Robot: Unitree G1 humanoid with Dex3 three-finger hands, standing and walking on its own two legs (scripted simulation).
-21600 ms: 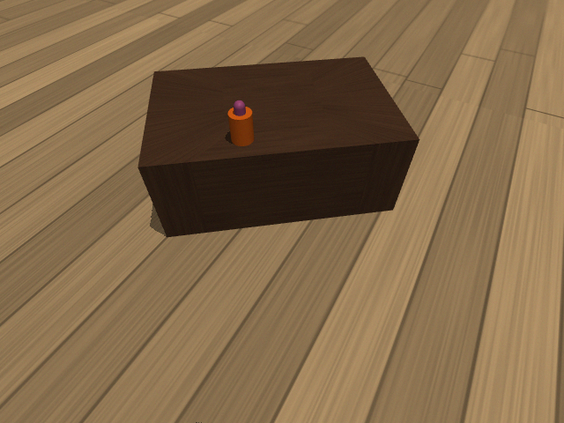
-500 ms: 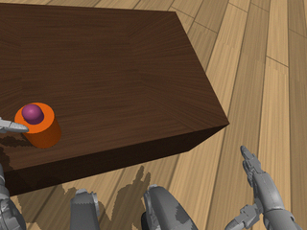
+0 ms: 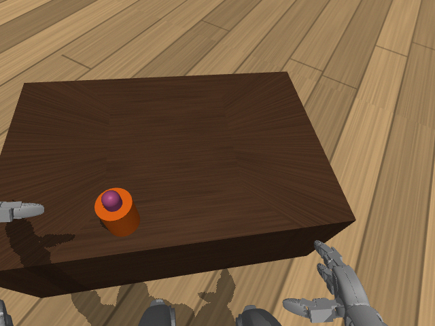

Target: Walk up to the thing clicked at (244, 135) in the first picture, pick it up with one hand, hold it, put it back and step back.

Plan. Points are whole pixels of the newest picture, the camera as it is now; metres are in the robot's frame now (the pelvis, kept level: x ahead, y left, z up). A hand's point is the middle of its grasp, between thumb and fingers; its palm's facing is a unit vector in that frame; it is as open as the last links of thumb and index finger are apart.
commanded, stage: home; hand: left
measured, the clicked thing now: (117, 209) +0.43 +0.22 -0.20
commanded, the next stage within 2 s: none
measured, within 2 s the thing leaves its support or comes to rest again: neither
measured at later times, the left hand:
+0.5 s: hand (97, 295) +0.20 +0.19 -0.03, palm faces +0.15 -0.95 -0.26, open 17.2 cm
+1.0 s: hand (110, 323) +0.16 +0.16 -0.03, palm faces +0.12 -0.96 -0.25, open 17.4 cm
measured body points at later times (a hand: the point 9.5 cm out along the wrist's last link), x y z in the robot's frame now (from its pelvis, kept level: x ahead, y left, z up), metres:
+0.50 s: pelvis +0.01 -0.01 +0.03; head +0.04 -0.01 +0.48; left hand +0.19 +0.24 -0.01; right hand +0.18 -0.23 -0.02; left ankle +0.05 +0.13 -0.67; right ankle -0.02 -0.14 -0.66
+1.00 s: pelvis -0.01 -0.02 +0.02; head +0.01 -0.02 +0.47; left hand +0.15 +0.21 -0.01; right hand +0.15 -0.24 -0.01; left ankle +0.05 +0.13 -0.67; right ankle -0.02 -0.14 -0.67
